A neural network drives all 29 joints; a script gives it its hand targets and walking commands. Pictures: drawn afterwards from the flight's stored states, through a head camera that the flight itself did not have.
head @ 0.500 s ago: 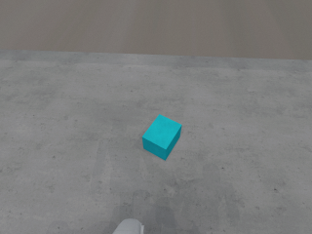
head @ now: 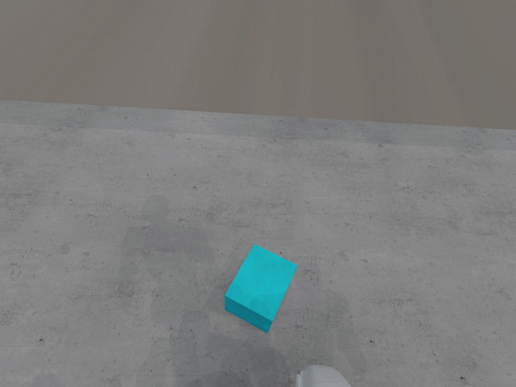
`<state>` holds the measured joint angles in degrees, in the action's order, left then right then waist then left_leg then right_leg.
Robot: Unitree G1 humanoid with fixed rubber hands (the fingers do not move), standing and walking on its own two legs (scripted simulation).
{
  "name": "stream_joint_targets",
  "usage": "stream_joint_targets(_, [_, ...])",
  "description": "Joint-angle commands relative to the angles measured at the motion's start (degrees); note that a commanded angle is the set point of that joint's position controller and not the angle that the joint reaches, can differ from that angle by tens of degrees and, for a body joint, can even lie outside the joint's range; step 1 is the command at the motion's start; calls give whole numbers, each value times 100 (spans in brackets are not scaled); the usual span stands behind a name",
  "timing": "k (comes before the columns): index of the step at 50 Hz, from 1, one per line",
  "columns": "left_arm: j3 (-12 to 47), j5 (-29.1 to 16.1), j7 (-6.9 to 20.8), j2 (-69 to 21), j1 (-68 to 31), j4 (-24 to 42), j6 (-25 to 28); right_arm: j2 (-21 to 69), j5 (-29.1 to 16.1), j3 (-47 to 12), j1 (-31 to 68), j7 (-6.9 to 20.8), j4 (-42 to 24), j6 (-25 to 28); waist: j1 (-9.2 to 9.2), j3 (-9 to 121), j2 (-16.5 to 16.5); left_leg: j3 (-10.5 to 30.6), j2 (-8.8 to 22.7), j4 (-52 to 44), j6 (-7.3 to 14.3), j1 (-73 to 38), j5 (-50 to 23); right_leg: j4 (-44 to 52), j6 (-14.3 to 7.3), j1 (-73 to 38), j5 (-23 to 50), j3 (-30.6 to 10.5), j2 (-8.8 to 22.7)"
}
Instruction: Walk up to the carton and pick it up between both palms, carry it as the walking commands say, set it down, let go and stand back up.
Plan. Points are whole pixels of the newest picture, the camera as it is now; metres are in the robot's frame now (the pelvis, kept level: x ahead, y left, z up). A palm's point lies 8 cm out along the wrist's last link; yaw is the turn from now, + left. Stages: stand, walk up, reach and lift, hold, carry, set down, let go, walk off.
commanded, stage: walk up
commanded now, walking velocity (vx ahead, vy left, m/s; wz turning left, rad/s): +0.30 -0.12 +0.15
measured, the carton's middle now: (260, 287) +0.51 -0.07 -0.70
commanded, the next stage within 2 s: none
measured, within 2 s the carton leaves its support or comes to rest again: neither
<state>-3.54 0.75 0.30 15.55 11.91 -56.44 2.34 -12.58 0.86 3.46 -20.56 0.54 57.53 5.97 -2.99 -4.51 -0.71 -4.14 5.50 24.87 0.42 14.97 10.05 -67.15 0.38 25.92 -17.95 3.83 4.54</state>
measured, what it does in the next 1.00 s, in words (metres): walks ahead: right foot, then left foot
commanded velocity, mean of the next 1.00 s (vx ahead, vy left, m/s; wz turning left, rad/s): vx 0.09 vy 0.04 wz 0.03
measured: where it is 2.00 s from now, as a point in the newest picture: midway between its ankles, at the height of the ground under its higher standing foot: outside the picture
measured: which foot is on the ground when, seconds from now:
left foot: down 0.00-0.32, up 0.34-0.90, down 0.92-1.00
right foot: up 0.00-0.28, down 0.30-0.94, up 0.96-1.00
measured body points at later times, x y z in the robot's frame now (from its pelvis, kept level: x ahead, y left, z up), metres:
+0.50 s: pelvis +0.14 -0.09 +0.01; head +0.17 -0.14 +0.45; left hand +0.14 +0.15 -0.12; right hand +0.17 -0.33 -0.17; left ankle +0.10 +0.07 -0.66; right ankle +0.16 -0.17 -0.74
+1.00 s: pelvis +0.10 -0.02 -0.01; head +0.11 +0.00 +0.44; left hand +0.10 +0.21 -0.17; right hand +0.14 -0.25 -0.16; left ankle +0.08 +0.11 -0.75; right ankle +0.15 -0.16 -0.74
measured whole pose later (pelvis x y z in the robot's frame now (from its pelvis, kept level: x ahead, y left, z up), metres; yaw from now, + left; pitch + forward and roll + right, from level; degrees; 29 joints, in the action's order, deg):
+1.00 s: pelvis +0.10 -0.02 -0.01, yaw +2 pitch +0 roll -1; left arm -1.7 1.0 -1.0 10.5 16.2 -59.4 -1.4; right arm -8.3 1.5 0.7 -14.3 -1.9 60.5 -0.7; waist 1.5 -1.0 -1.7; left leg -2.7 3.8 27.5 -1.6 11.7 15.8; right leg -32.2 0.3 18.7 -20.4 6.7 4.1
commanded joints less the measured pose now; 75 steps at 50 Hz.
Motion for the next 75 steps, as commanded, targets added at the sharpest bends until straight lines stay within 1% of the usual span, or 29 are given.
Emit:
stream_joint_targets(1, [19, 28, 68, -142, 716, -68, -148, -455, 21, 1, -742, -14, -15, 82, 185, 814, 1074, 678, 1074, -610, 336, -1267, -4968, 122, 38, 451, 434, -30, 23])
stream_joint_targets(4, [53, 18, 127, -204, 583, 9, -293, -658, 69, 0, -306, -10, -79, 68, 533, 214, 986, 144, 996, -1120, 313, -432, -3659, 647, 92, 435, 971, -45, 41])
stream_joint_targets(5, [164, 9, 188, -361, 117, 173, -321, -589, 16, -53, -504, -11, -13, 32, 340, 83, 1747, -19, 857, -1091, 217, -468, -3644, 1189, 123, 478, 1164, 74, 35])
stream_joint_targets(11, [57, 52, 147, 114, -612, 433, -188, -875, 58, 55, -567, -108, 182, -244, 161, -10, 1555, 464, 984, -1428, 487, 47, 835, 2792, 188, -593, 756, 121, 71])
stream_joint_targets(14, [-29, 80, 104, 253, -32, 292, -74, -566, 55, 11, -649, -152, 298, -308, 598, -240, 862, 628, 1142, -988, 414, 415, 1574, 3210, 32, -1284, 470, 91, 64])
stream_joint_targets(15, [-47, 94, 83, 166, 284, 145, -28, -443, 5, -16, -722, -137, 262, -337, 562, -68, 331, 451, 783, -236, 275, 408, 1697, 3654, 84, -1620, 374, 174, -30])
stream_joint_targets(16, [-64, 163, 4, 190, 670, 117, 121, -135, -12, -20, -889, -121, 299, -328, 661, 128, -1050, -29, 236, 1144, 80, 922, 1614, 4467, 65, -2382, 179, -780, 899])
stream_joint_targets(17, [-135, 152, -44, 762, 1453, 29, 231, 382, -49, -174, -1122, -188, 281, -372, 726, 81, -1832, -247, -325, 3054, -212, 1747, 2500, 5107, -106, -2647, 1390, -2582, 2406])
stream_joint_targets(18, [-159, 10, -101, 863, 1872, -248, 202, 321, 60, -123, -1325, -242, 350, -428, 662, 41, -1924, 179, -234, 3761, -242, 1810, 2304, 5235, -388, -2339, 3357, -3232, 2816])
stream_joint_targets(20, [-34, -140, -269, 618, 1364, 14, 162, -276, 27, 87, -692, -185, 251, -630, 498, 299, -813, 485, -225, 3996, -395, 1452, 1891, 4509, -149, -2201, 8560, -2015, 2249])
stream_joint_targets(21, [114, -132, -256, 354, 1138, 61, 227, -195, -119, 82, -673, -125, 445, -701, 328, 153, -1134, 728, -167, 3760, -333, 907, 1382, 4362, 275, -1690, 8763, -987, 1587])
stream_joint_targets(22, [279, -120, -251, -97, 464, 25, 220, 160, -297, -1, -730, -76, 229, -650, -211, 467, -1817, 692, -99, 3215, -198, 396, 958, 4589, 142, -1384, 7546, -145, 872])
stream_joint_targets(24, [370, 42, -325, -192, 189, 129, 154, 41, -189, 10, -511, -85, 243, -855, -248, 574, -2112, 354, -410, 3219, -218, 273, 802, 4638, -265, -1163, 5835, 205, 569])
stream_joint_targets(26, [415, 8, -302, -180, 801, -67, 186, 80, 3, -37, -484, -182, 549, -924, -80, 752, -471, 326, -591, 3230, -42, 668, 664, 4682, -517, -1958, 6461, -9, 794])
stream_joint_targets(27, [389, -13, -250, -81, 1079, -173, 195, 152, -39, -63, -628, -190, 620, -910, -91, 876, -341, 350, -636, 3055, -67, 640, 688, 4601, -529, -2058, 6381, 31, 826])
stream_joint_targets(31, [118, -6, -308, 426, 1299, -34, 178, 56, 16, -49, 356, -197, 329, -915, 411, 1120, 306, 490, -375, 2961, -176, 1425, 937, 4644, -932, -2795, 5459, -555, 1652])
stream_joint_targets(33, [-70, -51, -473, 680, 1923, -200, 14, -211, 43, -21, 592, -184, 4, -1014, 668, 915, -533, 640, -6, 3487, -269, 2216, 1193, 4574, -1183, -2979, 5718, -1421, 2656])
stream_joint_targets(36, [13, 111, -455, 288, 1524, -140, -112, -422, 92, 137, 720, -143, -89, -1038, 410, 618, -356, 856, 99, 3510, -356, 1928, 963, 5158, -1075, -2238, 2813, -1033, 2136])
stream_joint_targets(39, [183, 185, -298, -58, 980, -47, -41, -161, 76, 117, 537, -167, 41, -1020, 280, 185, -652, 622, -75, 2780, -329, 912, 871, 5389, -873, -946, 1960, -442, 1453])
stream_joint_targets(42, [149, 47, -228, -168, 660, -111, -94, 150, -27, -156, 320, -80, 10, -931, 225, 391, -1873, 180, -261, 1265, -330, 104, 809, 5220, -727, -753, 430, 206, 400])
stream_joint_targets(44, [114, 78, -223, -6, 634, -133, -192, -125, 45, -59, 363, -176, 79, -866, 235, 85, -849, -186, -348, 742, -228, -337, 567, 5193, -827, -190, -253, -314, 1006])
stream_joint_targets(45, [8, 41, -181, 418, 436, -115, -240, -7, 67, -103, -41, -211, 236, -823, 76, 538, -774, -215, -392, -68, -236, -726, 556, 4803, -754, -589, -224, -139, 865])
stream_joint_targets(46, [20, 85, -160, 196, 684, -123, -328, -195, 65, -69, -129, -234, 289, -730, 138, 206, 393, -40, -157, -681, -321, -487, 525, 4451, -466, -619, -389, -94, 653])
stream_joint_targets(48, [251, 79, -91, -556, 1266, -162, -336, -635, 72, -137, 127, -291, 174, -620, 642, 125, 1546, 1911, 1384, -1491, 42, -863, -148, 3344, 19, 122, -795, 279, -103])
stream_joint_targets(49, [136, -32, -117, -272, 983, -217, -411, -513, 21, -184, 443, -295, 232, -601, 478, -85, 1663, 1807, 1461, -1538, 476, 123, -59, 3268, -23, -403, -1000, -6, -83])
stream_joint_targets(56, [236, -55, -114, -506, 1045, -751, -388, 19, -15, -289, 620, -274, 257, -412, 495, 43, 741, 814, 652, -810, 453, -38, -1089, 3317, 64, -1153, 62, -116, -261])
stream_joint_targets(59, [184, -69, -175, -20, 979, -661, -276, -364, -49, -152, 383, -312, 417, -471, 412, 500, 1047, 732, 446, -655, 370, -226, -382, 4543, 58, -1919, 1126, -202, -71])
stream_joint_targets(62, [231, -95, -234, -14, 933, -776, -195, 180, -207, -280, 43, -255, 543, -520, 247, 306, -529, 606, -19, -704, 34, -222, -112, 4773, -7, -1897, 1239, -552, 297])
stream_joint_targets(75, [382, -65, -233, -220, 895, -894, -152, -156, -30, -279, 211, -253, 815, -567, 259, -94, 99, 560, 72, -745, -53, -328, 414, 5150, -97, -1371, 357, -438, 74])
